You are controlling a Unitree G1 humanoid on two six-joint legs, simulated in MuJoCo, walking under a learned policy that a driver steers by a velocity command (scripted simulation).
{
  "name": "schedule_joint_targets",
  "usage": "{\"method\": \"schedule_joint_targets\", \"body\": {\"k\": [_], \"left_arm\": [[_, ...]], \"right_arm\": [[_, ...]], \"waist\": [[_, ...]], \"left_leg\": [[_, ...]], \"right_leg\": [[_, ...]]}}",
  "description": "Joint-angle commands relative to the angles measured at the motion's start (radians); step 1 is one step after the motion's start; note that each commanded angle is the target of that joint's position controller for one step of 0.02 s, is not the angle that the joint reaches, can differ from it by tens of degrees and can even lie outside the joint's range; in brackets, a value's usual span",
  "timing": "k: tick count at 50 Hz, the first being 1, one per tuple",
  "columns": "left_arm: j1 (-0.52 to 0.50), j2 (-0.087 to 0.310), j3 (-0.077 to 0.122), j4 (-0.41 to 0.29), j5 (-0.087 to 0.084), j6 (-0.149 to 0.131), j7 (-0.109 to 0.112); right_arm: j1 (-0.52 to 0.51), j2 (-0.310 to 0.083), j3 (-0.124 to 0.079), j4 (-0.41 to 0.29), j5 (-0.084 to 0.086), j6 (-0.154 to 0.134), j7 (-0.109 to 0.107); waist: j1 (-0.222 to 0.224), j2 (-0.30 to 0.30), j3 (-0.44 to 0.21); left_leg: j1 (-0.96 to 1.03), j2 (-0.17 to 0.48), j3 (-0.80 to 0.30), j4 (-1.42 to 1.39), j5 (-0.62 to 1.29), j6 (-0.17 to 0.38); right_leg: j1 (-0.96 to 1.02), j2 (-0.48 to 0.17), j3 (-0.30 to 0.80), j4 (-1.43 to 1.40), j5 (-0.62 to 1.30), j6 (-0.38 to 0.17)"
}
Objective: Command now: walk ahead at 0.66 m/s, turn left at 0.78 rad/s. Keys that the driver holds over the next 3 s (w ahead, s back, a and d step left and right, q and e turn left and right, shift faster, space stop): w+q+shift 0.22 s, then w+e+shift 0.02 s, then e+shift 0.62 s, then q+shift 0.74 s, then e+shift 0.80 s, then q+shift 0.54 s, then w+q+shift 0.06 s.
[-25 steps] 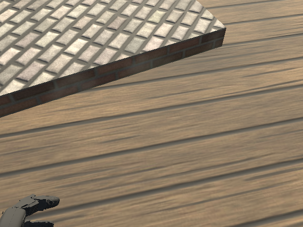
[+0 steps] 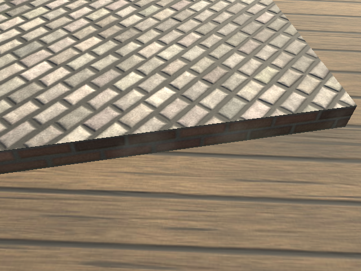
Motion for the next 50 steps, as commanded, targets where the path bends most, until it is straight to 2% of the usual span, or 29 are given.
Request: {"method": "schedule_joint_targets", "body": {"k": [1,5,6,7,8,9,10,11,12,13,14,15,17,21,23,25,26,27,28,29,30,31,32,34,37,40,43,46,50], "left_arm": [[-0.077,0.167,0.051,-0.082,0.003,-0.011,0.004],[-0.094,0.183,0.058,-0.086,0.006,0.007,-0.011],[-0.12,0.183,0.059,-0.09,0.0,0.015,-0.017],[-0.128,0.155,0.053,-0.09,0.004,0.024,-0.02],[-0.17,0.096,0.031,-0.113,0.021,0.031,-0.024],[-0.241,0.001,-0.004,-0.205,0.022,0.025,-0.034],[-0.321,0.033,-0.008,-0.256,0.049,0.004,-0.041],[-0.335,0.067,-0.005,-0.261,0.046,-0.016,-0.049],[-0.275,0.102,0.0,-0.221,0.042,-0.027,-0.054],[-0.21,0.12,0.004,-0.182,0.044,-0.028,-0.059],[-0.18,0.118,0.003,-0.16,0.04,-0.019,-0.064],[-0.172,0.107,0.0,-0.148,0.032,-0.005,-0.069],[-0.165,0.069,-0.012,-0.134,0.014,0.014,-0.069],[-0.24,-0.001,-0.045,-0.136,-0.009,0.015,-0.077],[-0.184,0.028,-0.035,-0.119,-0.001,0.012,-0.069],[0.019,0.086,-0.01,-0.06,0.002,0.008,-0.061],[0.175,0.113,0.007,-0.01,0.005,0.006,-0.054],[0.293,0.137,0.025,0.02,0.014,0.003,-0.04],[0.246,0.19,0.034,0.025,-0.002,0.004,-0.026],[0.155,0.306,0.069,-0.023,-0.007,0.008,-0.028],[0.019,0.268,0.079,-0.092,-0.035,0.027,-0.028],[-0.019,0.171,0.055,-0.107,-0.044,0.044,-0.024],[-0.019,0.117,0.039,-0.092,-0.042,0.054,-0.023],[0.021,0.119,0.039,-0.064,-0.038,0.053,-0.015],[0.032,0.173,0.056,-0.063,-0.022,0.047,-0.022],[0.026,0.195,0.069,-0.078,-0.028,0.07,-0.014],[0.042,0.208,0.078,-0.085,-0.03,0.095,-0.01],[0.052,0.171,0.064,-0.081,-0.024,0.094,-0.004],[0.032,0.095,0.024,-0.07,-0.001,0.087,0.001]], "right_arm": [[-0.037,-0.084,-0.021,-0.077,0.005,-0.011,0.023],[-0.064,-0.088,-0.018,-0.097,0.014,-0.014,0.024],[-0.011,-0.08,-0.016,-0.077,0.013,-0.018,0.019],[0.102,-0.094,-0.024,-0.021,0.009,-0.029,0.006],[0.313,-0.161,-0.047,0.054,0.005,-0.043,-0.016],[0.307,-0.26,-0.055,0.032,0.011,-0.051,-0.032],[0.258,-0.281,-0.058,-0.031,0.014,-0.062,-0.047],[0.228,-0.275,-0.057,-0.043,0.008,-0.071,-0.06],[0.212,-0.243,-0.05,-0.048,0.002,-0.08,-0.068],[0.209,-0.212,-0.037,-0.048,0.001,-0.094,-0.072],[0.171,-0.173,-0.02,-0.051,0.006,-0.111,-0.076],[0.157,-0.155,-0.009,-0.046,0.012,-0.126,-0.077],[0.157,-0.165,-0.01,-0.029,0.023,-0.144,-0.069],[0.163,-0.136,0.004,-0.004,0.015,-0.146,-0.071],[0.161,-0.148,0.004,0.007,0.012,-0.153,-0.086],[0.09,-0.183,-0.01,-0.012,0.008,-0.148,-0.109],[0.049,-0.191,-0.016,-0.028,0.009,-0.139,-0.116],[-0.014,-0.189,-0.016,-0.046,0.024,-0.134,-0.116],[0.004,-0.06,0.011,-0.072,-0.004,-0.134,-0.099],[0.244,-0.02,0.023,-0.097,0.026,-0.117,-0.093],[0.276,-0.101,0.029,-0.067,-0.006,-0.111,-0.097],[0.153,-0.153,0.019,-0.076,-0.018,-0.11,-0.094],[0.064,-0.156,0.015,-0.096,-0.026,-0.107,-0.093],[0.017,-0.131,0.024,-0.122,-0.027,-0.069,-0.094],[0.019,-0.098,0.039,-0.126,-0.021,-0.036,-0.102],[-0.054,-0.115,0.033,-0.149,-0.015,-0.023,-0.103],[-0.127,-0.133,0.026,-0.161,-0.008,-0.021,-0.104],[-0.097,-0.14,0.022,-0.131,-0.001,-0.034,-0.109],[-0.078,-0.117,0.034,-0.103,0.006,-0.042,-0.101]], "waist": [[-0.022,-0.088,-0.001],[-0.015,-0.066,0.055],[-0.046,-0.025,0.067],[-0.086,0.085,0.074],[-0.179,0.304,0.06],[-0.144,0.464,0.132],[-0.158,0.329,0.121],[-0.133,0.234,0.112],[-0.099,0.144,0.068],[-0.068,0.094,0.037],[-0.037,0.08,0.051],[-0.019,0.074,0.062],[-0.002,0.051,0.057],[-0.042,0.093,0.09],[-0.021,0.129,0.049],[0.067,0.142,-0.041],[0.132,0.127,-0.105],[0.218,0.078,-0.131],[0.119,-0.125,-0.083],[-0.027,-0.298,-0.288],[-0.029,-0.123,-0.336],[-0.006,0.017,-0.168],[-0.016,0.105,-0.064],[-0.017,0.084,-0.005],[-0.016,0.042,-0.053],[0.015,-0.015,-0.056],[0.055,-0.051,-0.022],[0.072,-0.074,-0.036],[0.074,-0.076,-0.041]], "left_leg": [[0.06,0.001,0.041,-0.101,-0.042,0.032],[0.12,-0.008,0.118,-0.215,-0.107,0.083],[0.189,-0.026,0.143,-0.292,-0.074,0.1],[0.308,-0.067,0.129,-0.361,-0.111,0.122],[0.479,-0.03,-0.06,-0.44,-0.286,0.173],[0.605,0.129,-0.583,-0.586,-0.49,0.282],[0.657,0.22,-0.83,-0.753,-0.474,0.332],[0.67,0.235,-0.777,-0.727,-0.384,0.332],[0.654,0.211,-0.636,-0.686,-0.309,0.299],[0.635,0.169,-0.551,-0.69,-0.215,0.266],[0.591,0.135,-0.458,-0.7,-0.002,0.232],[0.565,0.116,-0.367,-0.689,0.321,0.207],[0.557,0.062,-0.189,-0.647,0.753,0.151],[0.524,0.009,0.018,-0.665,0.861,0.066],[0.579,0.038,0.049,-0.598,1.028,0.037],[0.595,0.054,0.072,-0.385,1.125,0.012],[0.569,0.049,0.07,-0.182,1.071,0.005],[0.483,-0.036,0.099,0.14,0.827,-0.013],[0.184,-0.193,0.085,0.448,-0.179,-0.024],[-0.03,-0.28,-0.105,0.733,-0.323,-0.057],[-0.054,-0.185,-0.189,0.708,-0.22,-0.033],[-0.061,-0.151,-0.166,0.63,-0.176,-0.036],[-0.06,-0.117,-0.159,0.522,-0.156,-0.043],[0.02,-0.082,-0.154,0.363,-0.129,-0.064],[0.054,-0.08,-0.141,0.249,-0.103,-0.084],[-0.009,-0.078,-0.16,0.161,-0.045,-0.102],[-0.089,-0.083,-0.19,0.092,-0.003,-0.114],[-0.108,-0.054,-0.17,0.053,0.039,-0.107],[0.014,-0.036,-0.132,-0.045,0.006,-0.076]], "right_leg": [[-0.012,-0.296,0.196,-0.267,-0.527,-0.066],[0.029,-0.312,0.124,-0.196,-0.535,-0.029],[0.006,-0.29,0.077,-0.117,-0.533,-0.016],[-0.058,-0.225,0.001,0.087,-0.486,0.001],[-0.24,-0.132,-0.052,0.501,-0.38,0.031],[-0.703,0.039,0.05,0.81,-0.465,0.081],[-0.886,0.058,0.241,0.92,-0.403,0.1],[-0.914,0.003,0.291,0.933,-0.305,0.096],[-0.841,-0.038,0.291,0.877,-0.198,0.086],[-0.754,-0.046,0.278,0.829,-0.15,0.08],[-0.682,-0.053,0.268,0.778,-0.092,0.081],[-0.623,-0.044,0.244,0.753,-0.059,0.084],[-0.537,-0.012,0.195,0.684,-0.001,0.07],[-0.368,0.066,0.134,0.332,0.156,0.013],[-0.271,0.113,0.119,0.259,0.218,-0.025],[-0.108,0.161,0.128,0.245,0.199,-0.056],[0.02,0.172,0.152,0.21,0.215,-0.074],[0.138,0.134,0.211,0.095,0.334,-0.115],[0.269,-0.03,0.43,0.203,0.814,-0.134],[0.461,-0.243,0.956,0.099,1.017,-0.366],[0.416,-0.259,1.009,-0.004,0.552,-0.383],[0.239,-0.199,0.922,-0.062,0.279,-0.352],[0.116,-0.141,0.845,-0.099,0.179,-0.297],[-0.028,-0.072,0.72,-0.106,0.313,-0.224],[-0.061,-0.016,0.67,-0.061,0.418,-0.148],[-0.043,0.021,0.719,-0.08,0.135,-0.084],[0.014,0.035,0.802,-0.108,-0.119,-0.061],[0.1,0.005,0.757,-0.081,-0.015,-0.068],[0.087,-0.023,0.693,-0.073,0.12,-0.091]]}}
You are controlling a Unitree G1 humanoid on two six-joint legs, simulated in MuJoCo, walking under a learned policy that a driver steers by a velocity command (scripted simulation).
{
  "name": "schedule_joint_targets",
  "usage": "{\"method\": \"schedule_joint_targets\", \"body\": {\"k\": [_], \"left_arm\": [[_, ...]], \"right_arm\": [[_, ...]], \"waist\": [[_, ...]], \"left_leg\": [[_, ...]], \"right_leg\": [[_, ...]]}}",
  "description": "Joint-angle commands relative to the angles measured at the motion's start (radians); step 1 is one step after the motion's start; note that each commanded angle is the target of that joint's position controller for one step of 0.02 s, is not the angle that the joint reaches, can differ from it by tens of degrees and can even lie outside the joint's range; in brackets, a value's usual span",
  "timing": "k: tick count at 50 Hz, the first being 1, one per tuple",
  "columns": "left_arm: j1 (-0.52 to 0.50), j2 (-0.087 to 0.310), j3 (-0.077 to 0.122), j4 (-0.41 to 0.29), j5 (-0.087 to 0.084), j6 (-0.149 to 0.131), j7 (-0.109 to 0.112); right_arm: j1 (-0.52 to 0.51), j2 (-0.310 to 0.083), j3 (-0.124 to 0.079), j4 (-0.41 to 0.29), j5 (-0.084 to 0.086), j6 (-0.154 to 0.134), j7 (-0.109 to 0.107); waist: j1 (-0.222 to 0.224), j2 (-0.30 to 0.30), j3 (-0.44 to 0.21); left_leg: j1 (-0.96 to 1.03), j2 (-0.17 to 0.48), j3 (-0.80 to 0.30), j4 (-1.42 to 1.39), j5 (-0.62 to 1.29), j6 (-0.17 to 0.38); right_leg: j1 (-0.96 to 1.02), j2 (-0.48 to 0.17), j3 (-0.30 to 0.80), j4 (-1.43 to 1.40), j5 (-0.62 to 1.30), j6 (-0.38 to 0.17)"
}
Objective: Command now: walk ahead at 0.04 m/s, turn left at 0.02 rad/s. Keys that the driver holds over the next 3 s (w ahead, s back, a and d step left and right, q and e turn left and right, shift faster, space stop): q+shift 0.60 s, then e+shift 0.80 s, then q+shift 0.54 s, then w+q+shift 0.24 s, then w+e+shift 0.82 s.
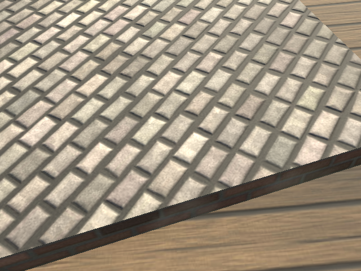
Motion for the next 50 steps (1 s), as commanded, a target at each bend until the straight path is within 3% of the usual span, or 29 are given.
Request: {"method": "schedule_joint_targets", "body": {"k": [1,2,4,7,8,9,10,11,12,13,14,15,17,20,27,30,33,34,35,36,37,38,39,40,41,43,45,50], "left_arm": [[0.041,0.048,-0.011,-0.027,0.02,-0.012,0.007],[0.029,0.056,-0.016,-0.022,0.029,-0.014,0.007],[0.021,0.113,-0.009,-0.011,0.036,-0.014,0.011],[-0.003,0.145,-0.005,0.003,0.01,-0.016,0.027],[-0.017,0.149,-0.005,0.005,-0.001,-0.019,0.034],[-0.025,0.149,-0.005,0.002,-0.004,-0.024,0.039],[-0.033,0.13,-0.009,-0.022,-0.001,-0.03,0.04],[-0.066,0.111,-0.012,-0.058,0.001,-0.029,0.04],[-0.092,0.11,-0.018,-0.065,0.015,-0.026,0.041],[-0.091,0.103,-0.02,-0.059,0.016,-0.026,0.035],[-0.104,0.093,-0.021,-0.052,0.011,-0.022,0.029],[-0.117,0.095,-0.021,-0.058,0.006,-0.018,0.024],[-0.129,0.094,-0.027,-0.065,0.009,-0.013,0.012],[-0.177,0.081,-0.037,-0.089,0.004,-0.013,0.008],[-0.221,0.122,-0.042,-0.104,-0.002,-0.032,0.017],[-0.208,0.132,-0.043,-0.105,-0.006,-0.044,0.02],[-0.097,0.134,-0.042,-0.061,-0.007,-0.053,0.026],[-0.077,0.12,-0.044,-0.05,0.0,-0.057,0.031],[-0.116,0.132,-0.046,-0.057,0.009,-0.058,0.038],[-0.169,0.172,-0.053,-0.089,0.017,-0.052,0.038],[-0.11,0.152,-0.063,-0.047,0.025,-0.046,0.026],[-0.131,0.106,-0.076,-0.023,0.017,-0.049,0.012],[-0.146,0.092,-0.076,-0.01,0.007,-0.047,0.003],[-0.127,0.14,-0.057,0.0,0.009,-0.04,0.0],[-0.095,0.192,-0.035,0.012,0.007,-0.034,0.001],[-0.04,0.225,-0.008,0.028,-0.009,-0.029,-0.005],[-0.009,0.22,0.01,0.04,-0.015,-0.027,-0.008],[0.02,0.201,0.04,0.056,-0.008,-0.012,-0.011]], "right_arm": [[-0.014,-0.04,0.001,-0.045,0.009,-0.019,0.009],[-0.005,-0.039,0.004,-0.034,0.016,-0.018,0.014],[0.005,-0.078,-0.006,-0.029,0.029,-0.017,0.019],[0.062,-0.088,-0.01,-0.018,0.03,-0.028,0.022],[0.089,-0.078,-0.008,-0.012,0.027,-0.035,0.022],[0.095,-0.093,-0.011,-0.014,0.02,-0.043,0.021],[0.118,-0.168,-0.028,-0.02,0.004,-0.05,0.019],[0.107,-0.264,-0.061,-0.028,0.015,-0.044,0.027],[0.224,-0.226,-0.065,0.003,0.019,-0.041,0.038],[0.232,-0.202,-0.067,0.011,0.029,-0.04,0.039],[0.182,-0.183,-0.071,0.003,0.03,-0.032,0.034],[0.144,-0.171,-0.072,-0.008,0.03,-0.023,0.027],[0.145,-0.159,-0.077,-0.017,0.033,-0.011,0.025],[0.193,-0.175,-0.095,-0.012,0.033,-0.006,0.022],[0.185,-0.217,-0.119,-0.026,0.019,0.005,0.019],[0.147,-0.222,-0.121,-0.036,0.013,0.007,0.025],[0.084,-0.181,-0.099,-0.044,0.011,0.007,0.018],[0.084,-0.156,-0.085,-0.037,0.018,0.005,0.013],[0.146,-0.104,-0.065,-0.018,0.016,0.0,0.01],[0.22,-0.038,-0.042,-0.012,0.014,-0.002,0.009],[0.2,-0.127,-0.061,0.009,0.009,0.008,0.001],[0.182,-0.117,-0.054,0.02,0.003,0.014,0.0],[0.139,-0.115,-0.049,0.026,0.0,0.013,0.005],[0.093,-0.119,-0.05,0.023,0.003,0.007,0.007],[0.082,-0.141,-0.055,0.02,0.001,0.003,0.009],[0.055,-0.14,-0.048,0.016,0.006,-0.003,0.009],[0.014,-0.118,-0.038,0.003,0.013,-0.008,0.0],[-0.04,-0.102,-0.022,-0.024,0.026,-0.027,-0.009]], "waist": [[0.025,-0.139,-0.108],[0.024,-0.144,-0.098],[0.018,-0.154,-0.065],[-0.02,-0.108,-0.065],[-0.039,-0.093,-0.071],[-0.044,-0.066,-0.073],[-0.035,0.059,-0.087],[-0.024,0.174,-0.025],[-0.077,0.167,-0.072],[-0.065,0.082,-0.072],[-0.05,0.036,-0.058],[-0.039,0.037,-0.056],[-0.046,0.05,-0.106],[-0.076,0.049,-0.126],[-0.097,0.083,-0.119],[-0.085,0.099,-0.106],[-0.037,0.121,-0.126],[-0.023,0.092,-0.12],[-0.056,-0.039,-0.122],[-0.095,-0.241,-0.139],[-0.065,-0.176,-0.128],[-0.093,-0.176,-0.065],[-0.087,-0.188,-0.022],[-0.068,-0.233,-0.015],[-0.061,-0.257,-0.016],[-0.053,-0.209,-0.038],[-0.043,-0.192,-0.051],[-0.026,-0.202,-0.094]], "left_leg": [[0.088,0.013,0.036,-0.092,-0.032,0.025],[0.148,-0.003,0.044,-0.134,-0.06,0.036],[0.185,-0.041,0.059,-0.174,-0.129,0.059],[0.23,-0.075,0.066,-0.307,-0.14,0.091],[0.278,-0.082,0.055,-0.414,-0.06,0.104],[0.324,-0.058,-0.023,-0.5,0.051,0.123],[0.381,0.078,-0.231,-0.553,0.26,0.171],[0.448,0.249,-0.459,-0.511,0.731,0.309],[0.51,0.314,-0.569,-0.529,0.866,0.408],[0.532,0.261,-0.501,-0.512,0.818,0.401],[0.516,0.186,-0.414,-0.503,0.73,0.353],[0.514,0.132,-0.369,-0.503,0.672,0.305],[0.544,0.069,-0.34,-0.493,0.653,0.267],[0.58,0.05,-0.392,-0.485,0.587,0.255],[0.527,0.025,-0.53,-0.47,0.486,0.234],[0.459,0.006,-0.577,-0.459,0.48,0.215],[0.377,-0.014,-0.518,-0.434,0.461,0.161],[0.318,-0.038,-0.486,-0.415,0.345,0.133],[0.254,-0.093,-0.41,-0.349,0.058,0.093],[0.174,-0.215,-0.255,-0.207,-0.303,0.052],[0.246,-0.233,-0.206,-0.188,-0.363,0.057],[0.276,-0.153,-0.172,-0.218,-0.285,0.057],[0.283,-0.125,-0.12,-0.271,-0.209,0.055],[0.276,-0.145,-0.075,-0.27,-0.175,0.051],[0.24,-0.162,-0.041,-0.225,-0.183,0.045],[0.164,-0.165,-0.017,-0.133,-0.236,0.027],[0.117,-0.156,-0.022,-0.098,-0.25,0.019],[0.134,-0.153,-0.023,-0.159,-0.218,0.027]], "right_leg": [[0.098,-0.306,0.152,-0.094,0.031,-0.03],[0.068,-0.31,0.132,-0.094,0.027,-0.041],[0.063,-0.339,0.131,-0.064,0.086,-0.076],[0.134,-0.385,0.113,0.045,0.342,-0.087],[0.139,-0.375,0.089,0.088,0.377,-0.067],[0.118,-0.344,0.058,0.14,0.325,-0.029],[0.04,-0.254,-0.027,0.296,0.159,0.021],[-0.188,-0.074,-0.186,0.414,-0.304,0.09],[-0.276,-0.067,-0.172,0.588,-0.56,0.107],[-0.309,-0.099,-0.136,0.686,-0.526,0.117],[-0.326,-0.129,-0.125,0.713,-0.453,0.131],[-0.341,-0.149,-0.123,0.696,-0.396,0.143],[-0.333,-0.15,-0.145,0.669,-0.343,0.164],[-0.357,-0.147,-0.143,0.582,-0.322,0.175],[-0.297,-0.131,-0.105,0.43,-0.286,0.155],[-0.198,-0.118,-0.096,0.34,-0.275,0.139],[0.018,-0.146,-0.132,0.152,-0.183,0.119],[0.123,-0.169,-0.13,0.029,-0.077,0.104],[0.2,-0.278,0.004,-0.067,-0.078,0.075],[0.243,-0.511,0.289,-0.147,-0.035,0.009],[0.094,-0.534,0.394,-0.148,-0.026,-0.091],[0.041,-0.499,0.376,-0.153,-0.067,-0.098],[0.031,-0.417,0.292,-0.145,-0.122,-0.058],[0.047,-0.352,0.253,-0.122,-0.118,-0.026],[0.078,-0.334,0.263,-0.099,-0.046,-0.022],[0.143,-0.342,0.297,-0.067,0.087,-0.038],[0.179,-0.334,0.32,-0.057,0.104,-0.049],[0.187,-0.312,0.378,-0.041,0.138,-0.064]]}}
Over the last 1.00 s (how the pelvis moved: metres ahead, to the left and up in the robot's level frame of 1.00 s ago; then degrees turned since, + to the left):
0.41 0.17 0.00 -8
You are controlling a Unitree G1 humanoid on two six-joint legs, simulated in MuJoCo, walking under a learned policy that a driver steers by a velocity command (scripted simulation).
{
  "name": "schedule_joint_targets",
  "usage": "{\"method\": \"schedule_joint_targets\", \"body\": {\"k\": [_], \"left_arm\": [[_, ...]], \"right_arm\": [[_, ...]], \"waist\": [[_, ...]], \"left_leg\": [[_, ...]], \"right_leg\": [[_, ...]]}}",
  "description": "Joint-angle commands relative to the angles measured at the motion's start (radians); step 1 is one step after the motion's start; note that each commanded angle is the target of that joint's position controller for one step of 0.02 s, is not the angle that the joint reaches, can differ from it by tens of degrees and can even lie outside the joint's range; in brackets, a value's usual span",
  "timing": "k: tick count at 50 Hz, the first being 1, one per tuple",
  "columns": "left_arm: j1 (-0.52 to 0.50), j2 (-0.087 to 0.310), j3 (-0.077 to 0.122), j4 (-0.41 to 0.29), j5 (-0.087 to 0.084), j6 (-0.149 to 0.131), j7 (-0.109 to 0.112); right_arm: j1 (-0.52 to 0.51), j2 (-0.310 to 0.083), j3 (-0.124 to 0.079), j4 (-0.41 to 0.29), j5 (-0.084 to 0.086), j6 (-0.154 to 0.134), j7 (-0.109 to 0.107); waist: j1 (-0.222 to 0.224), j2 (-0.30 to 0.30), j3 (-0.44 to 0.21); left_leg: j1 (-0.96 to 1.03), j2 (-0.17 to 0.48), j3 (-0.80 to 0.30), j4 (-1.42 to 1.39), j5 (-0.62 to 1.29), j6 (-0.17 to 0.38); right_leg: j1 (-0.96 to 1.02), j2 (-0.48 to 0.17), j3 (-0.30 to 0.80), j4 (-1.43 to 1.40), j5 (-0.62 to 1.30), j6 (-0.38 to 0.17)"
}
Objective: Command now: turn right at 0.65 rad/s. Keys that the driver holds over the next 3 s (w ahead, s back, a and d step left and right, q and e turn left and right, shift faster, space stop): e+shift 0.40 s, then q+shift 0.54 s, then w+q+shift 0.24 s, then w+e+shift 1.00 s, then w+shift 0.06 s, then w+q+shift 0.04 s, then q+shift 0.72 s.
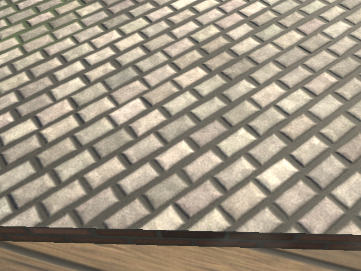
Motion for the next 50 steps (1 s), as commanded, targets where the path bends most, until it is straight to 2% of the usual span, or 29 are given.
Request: {"method": "schedule_joint_targets", "body": {"k": [1,3,5,6,7,8,9,10,11,14,17,20,21,24,27,28,29,30,31,32,33,34,35,37,40,43,47,49,50], "left_arm": [[-0.015,0.211,0.074,-0.053,0.004,-0.001,0.002],[-0.042,0.211,0.081,-0.061,0.007,0.007,-0.001],[-0.112,0.2,0.081,-0.081,0.002,0.012,-0.002],[-0.1,0.157,0.07,-0.091,-0.002,0.006,0.0],[-0.017,0.069,0.051,-0.103,-0.009,-0.001,0.0],[-0.004,0.151,0.065,-0.078,0.015,-0.001,0.012],[-0.03,0.195,0.076,-0.081,0.025,0.004,0.009],[-0.02,0.187,0.077,-0.067,0.03,0.012,0.001],[0.003,0.168,0.074,-0.055,0.03,0.022,-0.01],[-0.015,0.15,0.061,-0.063,0.017,0.036,-0.038],[-0.102,0.128,0.045,-0.104,0.012,0.038,-0.054],[-0.155,0.11,0.037,-0.142,0.006,0.045,-0.065],[-0.173,0.099,0.032,-0.151,0.006,0.045,-0.065],[-0.163,0.062,0.016,-0.148,0.003,0.042,-0.045],[-0.136,0.029,-0.004,-0.108,0.004,0.039,-0.009],[-0.101,0.012,-0.012,-0.083,0.013,0.033,0.004],[-0.059,0.055,-0.006,-0.066,0.036,0.02,0.02],[0.007,0.144,0.009,-0.062,0.06,0.006,0.035],[-0.073,0.203,0.02,-0.068,0.019,0.006,0.046],[-0.087,0.181,0.021,-0.087,0.012,0.009,0.044],[-0.103,0.185,0.028,-0.093,-0.005,0.016,0.047],[-0.172,0.126,0.011,-0.106,0.002,0.02,0.048],[-0.215,0.092,-0.002,-0.111,0.006,0.018,0.055],[-0.222,0.077,-0.008,-0.12,0.017,0.01,0.063],[-0.204,0.076,-0.004,-0.114,0.023,-0.005,0.065],[-0.19,0.091,0.004,-0.109,0.029,-0.017,0.056],[-0.178,0.133,0.025,-0.11,0.028,-0.03,0.03],[-0.158,0.167,0.041,-0.121,0.033,-0.035,0.01],[-0.183,0.173,0.046,-0.132,0.032,-0.033,0.008]], "right_arm": [[0.01,-0.095,-0.018,-0.065,0.007,-0.025,-0.009],[0.037,-0.095,-0.016,-0.061,0.009,-0.034,-0.013],[0.114,-0.093,-0.016,-0.039,0.005,-0.043,-0.025],[0.124,-0.144,-0.027,-0.035,-0.002,-0.046,-0.036],[0.081,-0.236,-0.042,-0.062,-0.011,-0.038,-0.043],[-0.013,-0.238,-0.04,-0.09,-0.025,-0.029,-0.037],[-0.006,-0.173,-0.026,-0.084,-0.027,-0.027,-0.03],[-0.026,-0.119,-0.01,-0.083,-0.019,-0.029,-0.025],[-0.036,-0.1,-0.003,-0.088,-0.015,-0.032,-0.024],[0.029,-0.096,-0.002,-0.08,-0.018,-0.032,-0.024],[0.116,-0.113,-0.015,-0.056,-0.021,-0.029,-0.02],[0.147,-0.121,-0.025,-0.046,-0.026,-0.029,-0.015],[0.173,-0.121,-0.027,-0.036,-0.026,-0.033,-0.01],[0.17,-0.123,-0.029,-0.009,-0.021,-0.043,0.008],[0.133,-0.082,-0.008,0.022,-0.013,-0.048,0.028],[0.114,-0.061,0.004,0.035,-0.001,-0.049,0.034],[0.127,-0.073,0.002,0.043,0.013,-0.051,0.036],[0.16,-0.034,0.014,0.012,0.016,-0.054,0.039],[0.191,-0.008,0.016,0.02,0.016,-0.038,0.034],[0.214,-0.066,-0.007,0.045,0.006,-0.022,0.026],[0.215,-0.071,-0.012,0.043,0.008,-0.012,0.024],[0.194,-0.098,-0.029,0.057,0.002,-0.001,0.026],[0.184,-0.1,-0.04,0.059,-0.005,0.012,0.036],[0.2,-0.075,-0.045,0.06,-0.009,0.026,0.054],[0.167,-0.031,-0.044,0.026,-0.008,0.034,0.068],[0.12,-0.009,-0.039,-0.018,-0.012,0.04,0.087],[0.091,-0.023,-0.047,-0.066,-0.003,0.045,0.099],[0.078,-0.046,-0.056,-0.083,0.001,0.048,0.109],[0.113,-0.062,-0.065,-0.076,-0.004,0.044,0.119]], "waist": [[-0.024,-0.176,-0.121],[-0.037,-0.182,-0.13],[-0.094,-0.173,-0.119],[-0.085,-0.087,-0.118],[-0.033,0.165,-0.153],[-0.025,0.121,-0.093],[-0.016,0.079,-0.061],[0.002,0.057,-0.028],[0.012,0.076,-0.017],[-0.018,0.1,-0.036],[-0.07,0.118,-0.044],[-0.087,0.129,-0.052],[-0.099,0.125,-0.06],[-0.08,0.133,-0.087],[-0.053,0.165,-0.101],[-0.018,0.144,-0.103],[0.0,0.101,-0.131],[0.004,-0.063,-0.237],[-0.032,-0.227,-0.191],[-0.021,-0.169,-0.186],[-0.002,-0.22,-0.187],[-0.03,-0.155,-0.099],[-0.053,-0.17,-0.032],[-0.064,-0.162,-0.029],[-0.054,-0.16,-0.027],[-0.042,-0.169,-0.039],[-0.038,-0.174,-0.07],[-0.032,-0.165,-0.104],[-0.065,-0.142,-0.09]], "left_leg": [[-0.076,-0.014,0.009,-0.055,0.018,0.007],[0.013,-0.02,0.011,-0.153,0.052,0.019],[0.21,-0.011,0.02,-0.39,0.19,0.03],[0.331,0.094,-0.064,-0.515,0.196,0.052],[0.406,0.378,-0.351,-0.597,0.051,0.129],[0.224,0.473,-0.416,-0.608,0.057,0.207],[0.157,0.454,-0.332,-0.569,0.183,0.235],[0.124,0.389,-0.214,-0.542,0.289,0.221],[0.131,0.333,-0.118,-0.519,0.375,0.201],[0.228,0.297,0.027,-0.448,0.659,0.199],[0.342,0.327,0.069,-0.414,0.78,0.213],[0.382,0.368,0.104,-0.398,0.844,0.232],[0.37,0.374,0.095,-0.389,0.88,0.243],[0.321,0.37,0.096,-0.351,0.974,0.253],[0.268,0.324,0.081,-0.315,1.003,0.23],[0.224,0.297,0.08,-0.292,0.965,0.194],[0.122,0.281,0.078,-0.262,0.877,0.144],[-0.024,0.244,0.098,-0.147,0.462,0.099],[-0.092,0.112,0.166,-0.051,-0.101,0.078],[-0.155,0.091,0.149,0.164,-0.202,0.075],[-0.167,0.097,0.142,0.276,-0.187,0.069],[-0.158,0.123,0.125,0.323,-0.105,0.051],[-0.156,0.122,0.138,0.337,-0.052,0.036],[-0.155,0.118,0.159,0.368,0.009,0.008],[-0.177,0.134,0.18,0.298,0.052,-0.007],[-0.136,0.155,0.197,0.152,0.067,0.009],[-0.042,0.145,0.24,0.015,0.05,0.05],[0.049,0.132,0.269,-0.05,0.015,0.091],[0.143,0.116,0.279,-0.111,0.024,0.117]], "right_leg": [[0.172,-0.214,0.329,-0.068,0.212,-0.14],[0.114,-0.196,0.345,-0.057,0.195,-0.116],[-0.031,-0.132,0.317,-0.026,0.059,-0.046],[-0.157,-0.059,0.243,0.045,-0.146,0.014],[-0.28,0.069,0.022,0.303,-0.376,0.065],[-0.313,0.05,-0.108,0.477,-0.402,0.072],[-0.274,-0.032,-0.134,0.585,-0.358,0.069],[-0.264,-0.051,-0.151,0.659,-0.308,0.065],[-0.273,-0.059,-0.17,0.72,-0.272,0.068],[-0.325,-0.091,-0.24,0.769,-0.239,0.093],[-0.375,-0.121,-0.278,0.685,-0.239,0.107],[-0.37,-0.14,-0.305,0.608,-0.257,0.099],[-0.335,-0.133,-0.3,0.571,-0.279,0.09],[-0.194,-0.089,-0.299,0.435,-0.311,0.05],[-0.017,-0.07,-0.32,0.171,-0.232,0.015],[0.101,-0.083,-0.326,-0.031,-0.071,0.005],[0.284,-0.147,-0.279,-0.15,0.14,-0.008],[0.505,-0.395,-0.073,-0.1,0.436,-0.048],[0.403,-0.527,-0.038,-0.009,0.775,-0.173],[0.417,-0.525,-0.097,0.036,0.842,-0.226],[0.325,-0.53,-0.122,-0.02,0.621,-0.249],[0.213,-0.455,-0.19,-0.078,0.427,-0.203],[0.142,-0.408,-0.25,-0.098,0.374,-0.165],[0.126,-0.385,-0.328,-0.104,0.363,-0.15],[0.139,-0.406,-0.363,-0.109,0.266,-0.156],[0.144,-0.437,-0.396,-0.085,0.24,-0.154],[0.141,-0.485,-0.424,-0.018,0.266,-0.126],[0.09,-0.513,-0.409,-0.066,-0.238,-0.09],[-0.004,-0.503,-0.416,-0.055,-0.5,-0.06]]}}
Over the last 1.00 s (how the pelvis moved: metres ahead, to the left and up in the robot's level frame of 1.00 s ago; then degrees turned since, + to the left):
0.11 0.06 0.01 20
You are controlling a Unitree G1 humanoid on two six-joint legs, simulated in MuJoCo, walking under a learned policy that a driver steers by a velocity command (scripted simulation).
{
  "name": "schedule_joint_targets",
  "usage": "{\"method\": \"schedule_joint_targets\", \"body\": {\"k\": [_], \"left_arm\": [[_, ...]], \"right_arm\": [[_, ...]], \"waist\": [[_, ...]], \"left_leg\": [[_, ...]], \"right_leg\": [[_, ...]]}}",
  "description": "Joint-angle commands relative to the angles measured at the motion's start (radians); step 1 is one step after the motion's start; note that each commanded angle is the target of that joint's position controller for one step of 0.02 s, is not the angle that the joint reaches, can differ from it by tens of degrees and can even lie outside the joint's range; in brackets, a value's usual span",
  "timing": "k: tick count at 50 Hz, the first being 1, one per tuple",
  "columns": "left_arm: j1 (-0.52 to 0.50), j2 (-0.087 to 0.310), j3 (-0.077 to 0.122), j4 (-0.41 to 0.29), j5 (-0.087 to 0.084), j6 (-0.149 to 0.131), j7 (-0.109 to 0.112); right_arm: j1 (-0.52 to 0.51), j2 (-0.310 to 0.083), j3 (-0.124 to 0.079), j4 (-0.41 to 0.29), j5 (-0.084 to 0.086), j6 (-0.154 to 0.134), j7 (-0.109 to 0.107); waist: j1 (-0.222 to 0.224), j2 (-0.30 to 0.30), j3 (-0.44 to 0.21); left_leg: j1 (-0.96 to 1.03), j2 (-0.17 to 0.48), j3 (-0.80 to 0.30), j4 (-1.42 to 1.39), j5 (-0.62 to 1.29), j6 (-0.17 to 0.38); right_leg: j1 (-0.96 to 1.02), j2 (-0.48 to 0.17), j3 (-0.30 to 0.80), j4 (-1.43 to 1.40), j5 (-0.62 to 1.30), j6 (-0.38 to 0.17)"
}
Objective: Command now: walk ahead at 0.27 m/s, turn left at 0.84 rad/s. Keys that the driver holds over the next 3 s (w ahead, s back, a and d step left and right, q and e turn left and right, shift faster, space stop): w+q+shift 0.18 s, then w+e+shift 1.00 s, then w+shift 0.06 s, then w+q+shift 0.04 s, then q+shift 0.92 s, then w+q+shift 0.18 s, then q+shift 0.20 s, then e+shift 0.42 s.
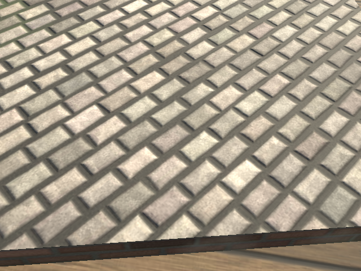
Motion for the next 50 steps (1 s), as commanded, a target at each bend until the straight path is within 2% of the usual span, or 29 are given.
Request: {"method": "schedule_joint_targets", "body": {"k": [1,2,3,4,5,7,16,21,24,26,27,28,29,30,31,32,34,35,36,38,40,41,42,43,44,45,46,49,50], "left_arm": [[-0.062,0.165,0.051,-0.085,0.005,-0.009,-0.013],[-0.104,0.084,0.028,-0.111,0.006,-0.004,-0.026],[-0.227,0.027,0.005,-0.208,0.022,-0.01,-0.034],[-0.268,0.085,0.014,-0.212,0.036,-0.026,-0.039],[-0.216,0.112,0.023,-0.193,0.015,-0.047,-0.049],[-0.102,0.142,0.031,-0.124,0.028,-0.069,-0.057],[-0.202,0.068,-0.003,-0.126,0.006,-0.054,-0.066],[-0.215,0.043,-0.017,-0.171,-0.004,-0.055,-0.038],[-0.097,0.053,-0.032,-0.154,-0.01,-0.056,-0.022],[0.066,0.067,-0.033,-0.114,0.009,-0.056,-0.039],[0.189,0.081,-0.012,-0.069,0.009,-0.053,-0.044],[0.382,0.116,0.014,-0.013,0.018,-0.051,-0.046],[0.616,0.142,0.045,0.065,-0.019,-0.067,-0.044],[0.494,0.21,0.055,0.105,-0.012,-0.059,-0.031],[0.537,0.188,0.045,0.092,0.004,-0.063,-0.019],[0.505,0.136,0.039,0.099,0.015,-0.052,-0.005],[0.419,0.1,0.031,0.094,0.013,-0.063,0.023],[0.366,0.062,0.014,0.101,0.0,-0.084,0.023],[0.338,0.036,-0.003,0.112,0.005,-0.102,0.01],[0.322,0.014,-0.015,0.154,-0.006,-0.121,0.0],[0.212,0.034,-0.004,0.075,-0.052,-0.137,0.008],[0.257,0.116,0.026,0.05,-0.09,-0.147,0.006],[0.264,0.27,0.071,0.036,-0.097,-0.163,-0.005],[0.253,0.353,0.115,0.026,-0.09,-0.175,-0.023],[0.188,0.298,0.126,0.023,-0.062,-0.189,-0.034],[0.109,0.088,0.089,-0.003,-0.035,-0.208,-0.057],[0.178,-0.03,0.065,-0.143,-0.035,-0.199,-0.065],[0.071,-0.186,-0.002,-0.19,0.024,-0.12,-0.047],[0.062,-0.172,-0.007,-0.209,0.002,-0.092,-0.048]], "right_arm": [[0.148,-0.114,-0.041,-0.019,-0.004,-0.02,0.015],[0.325,-0.191,-0.065,0.045,-0.012,-0.037,-0.004],[0.353,-0.28,-0.076,0.023,-0.003,-0.059,-0.016],[0.254,-0.23,-0.059,-0.005,-0.009,-0.062,-0.035],[0.178,-0.216,-0.051,-0.028,-0.005,-0.065,-0.049],[0.114,-0.197,-0.044,-0.05,0.001,-0.085,-0.059],[0.243,-0.131,-0.005,0.035,-0.002,-0.174,-0.056],[0.369,-0.112,0.012,0.115,-0.063,-0.183,-0.086],[0.257,-0.082,0.032,0.086,-0.085,-0.184,-0.087],[0.146,-0.085,0.041,0.054,-0.058,-0.191,-0.102],[0.142,-0.138,0.032,0.061,-0.04,-0.195,-0.107],[0.039,-0.218,0.004,0.04,-0.017,-0.194,-0.106],[-0.214,-0.233,-0.015,0.006,0.032,-0.19,-0.101],[-0.182,-0.007,0.05,-0.112,-0.025,-0.226,-0.101],[-0.143,0.043,0.072,-0.184,-0.016,-0.236,-0.096],[-0.114,0.054,0.089,-0.21,-0.011,-0.237,-0.08],[-0.24,0.101,0.12,-0.271,-0.086,-0.214,-0.056],[-0.268,0.117,0.133,-0.317,-0.094,-0.194,-0.048],[-0.364,0.147,0.146,-0.38,-0.069,-0.172,-0.058],[-0.525,0.186,0.181,-0.501,-0.058,-0.161,-0.083],[-0.368,0.138,0.17,-0.46,-0.053,-0.166,-0.08],[-0.231,0.114,0.151,-0.412,-0.05,-0.18,-0.08],[-0.049,0.07,0.114,-0.356,-0.04,-0.171,-0.096],[0.11,0.01,0.074,-0.339,-0.028,-0.153,-0.106],[0.298,-0.082,0.024,-0.273,-0.026,-0.149,-0.105],[0.356,-0.196,-0.01,-0.208,-0.034,-0.16,-0.098],[0.195,-0.215,-0.019,-0.2,-0.042,-0.159,-0.093],[0.115,0.111,0.043,-0.039,-0.027,-0.183,-0.063],[0.156,0.137,0.049,0.012,-0.034,-0.185,-0.068]], "waist": [[-0.063,-0.031,-0.113],[-0.145,0.27,-0.091],[-0.17,0.423,0.0],[-0.14,0.21,0.067],[-0.082,0.179,0.055],[-0.022,0.114,0.015],[-0.079,0.104,0.019],[-0.073,0.122,0.036],[0.042,0.081,-0.049],[0.159,-0.024,-0.154],[0.211,-0.021,-0.187],[0.315,0.055,-0.202],[0.512,-0.18,-0.161],[0.221,-0.251,-0.074],[0.187,-0.13,-0.266],[0.111,-0.005,-0.263],[0.044,0.086,-0.08],[-0.015,0.092,0.04],[-0.036,0.055,0.143],[-0.046,0.082,0.223],[-0.097,0.176,0.07],[-0.106,0.194,-0.148],[-0.183,0.101,-0.393],[-0.269,-0.073,-0.504],[-0.348,-0.086,-0.553],[-0.316,0.284,-0.502],[-0.135,0.497,-0.547],[0.009,0.058,-0.098],[0.031,0.012,-0.044]], "left_leg": [[0.301,-0.043,-0.004,-0.127,-0.058,0.086],[0.397,0.091,-0.283,-0.358,-0.326,0.168],[0.392,0.295,-0.91,-0.599,-0.654,0.303],[0.33,0.316,-0.864,-0.635,-0.629,0.297],[0.272,0.274,-0.784,-0.622,-0.539,0.278],[0.283,0.17,-0.61,-0.61,-0.248,0.224],[0.365,0.075,-0.298,-0.637,0.314,0.152],[0.714,0.201,-0.206,-0.521,0.847,0.146],[0.645,0.15,-0.02,-0.341,1.634,0.075],[0.357,0.15,-0.022,-0.149,1.967,0.027],[0.273,0.159,-0.044,0.047,1.993,0.001],[0.185,0.118,-0.054,0.373,1.834,-0.015],[-0.141,-0.146,0.007,1.116,0.817,-0.051],[-0.609,-0.169,-0.085,1.4,0.059,-0.053],[-0.724,-0.128,-0.205,1.422,0.055,-0.051],[-0.839,-0.109,-0.22,1.443,0.076,-0.025],[-1.044,-0.069,-0.203,1.632,-0.079,0.036],[-1.063,-0.036,-0.167,1.57,-0.153,0.046],[-1.04,-0.023,-0.136,1.551,-0.255,0.052],[-0.928,0.056,-0.144,1.263,-0.292,0.069],[-0.258,0.035,0.023,0.84,-0.017,0.028],[0.162,-0.064,0.043,0.671,0.101,0.025],[0.399,-0.105,-0.016,0.604,0.114,0.009],[0.407,-0.085,-0.097,0.445,0.045,0.027],[0.422,-0.049,-0.212,0.27,-0.107,0.053],[0.414,0.174,-0.605,-0.007,-0.17,0.144],[0.436,0.369,-1.14,-0.322,0.041,0.2],[0.157,0.285,-0.692,-0.261,-0.114,0.101],[0.116,0.254,-0.526,-0.259,-0.028,0.073]], "right_leg": [[-0.231,-0.224,0.157,-0.101,-0.444,-0.069],[-0.4,-0.086,0.025,0.292,-0.464,-0.017],[-0.749,0.129,0.166,0.546,-0.411,0.023],[-0.795,0.057,0.329,0.612,-0.228,0.008],[-0.733,0.039,0.35,0.578,-0.08,0.002],[-0.617,0.027,0.339,0.497,0.083,0.017],[-0.622,0.056,0.226,0.24,0.332,0.007],[-1.011,0.094,0.283,0.63,0.036,-0.121],[-0.876,0.163,0.141,0.83,-0.106,-0.189],[-0.318,0.205,0.081,0.485,0.095,-0.204],[-0.093,0.242,0.086,0.366,0.183,-0.184],[0.085,0.224,0.149,0.11,0.247,-0.209],[0.346,0.145,0.315,-0.297,0.578,-0.312],[0.486,0.005,0.576,-0.009,1.276,-0.332],[0.676,-0.104,0.774,-0.025,1.311,-0.412],[0.638,-0.136,0.926,-0.129,0.798,-0.449],[0.33,-0.123,0.969,-0.265,0.226,-0.417],[0.109,-0.079,0.842,-0.323,0.176,-0.366],[-0.143,-0.064,0.768,-0.424,0.1,-0.331],[-0.415,0.001,0.685,-0.552,0.118,-0.265],[-0.663,0.079,0.522,-0.655,0.733,-0.272],[-0.626,0.11,0.504,-0.498,1.247,-0.275],[-0.468,0.09,0.532,-0.241,1.651,-0.27],[-0.261,0.03,0.602,0.033,1.862,-0.235],[-0.17,0.069,0.618,0.378,1.723,-0.188],[-0.292,0.28,0.531,0.929,0.381,-0.142],[-0.564,0.307,0.55,1.291,0.163,-0.122],[-0.865,0.119,0.426,1.414,0.142,-0.166],[-0.899,0.117,0.4,1.392,0.084,-0.169]]}}
Over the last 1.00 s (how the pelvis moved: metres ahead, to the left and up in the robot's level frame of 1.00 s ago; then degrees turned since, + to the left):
0.02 0.03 -0.02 -4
